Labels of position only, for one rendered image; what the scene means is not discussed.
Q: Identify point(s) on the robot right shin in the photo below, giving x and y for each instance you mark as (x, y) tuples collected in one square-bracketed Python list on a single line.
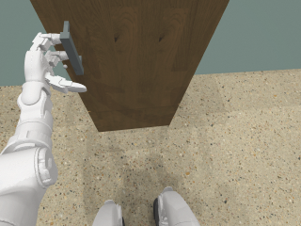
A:
[(163, 221)]

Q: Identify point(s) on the handle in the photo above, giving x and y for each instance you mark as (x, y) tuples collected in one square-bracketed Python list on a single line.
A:
[(69, 47)]

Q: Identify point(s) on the left robot thigh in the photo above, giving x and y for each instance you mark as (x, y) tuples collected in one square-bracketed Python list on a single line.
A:
[(108, 215)]

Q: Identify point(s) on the cupboard door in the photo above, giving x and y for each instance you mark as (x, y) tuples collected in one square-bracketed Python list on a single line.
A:
[(135, 53)]

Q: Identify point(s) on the robot left upper arm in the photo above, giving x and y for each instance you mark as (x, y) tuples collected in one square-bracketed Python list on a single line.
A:
[(24, 178)]

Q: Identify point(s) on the left robot hand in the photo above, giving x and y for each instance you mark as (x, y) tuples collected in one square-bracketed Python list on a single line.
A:
[(37, 65)]

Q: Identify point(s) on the robot left forearm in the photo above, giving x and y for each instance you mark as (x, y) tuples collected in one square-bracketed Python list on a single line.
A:
[(35, 125)]

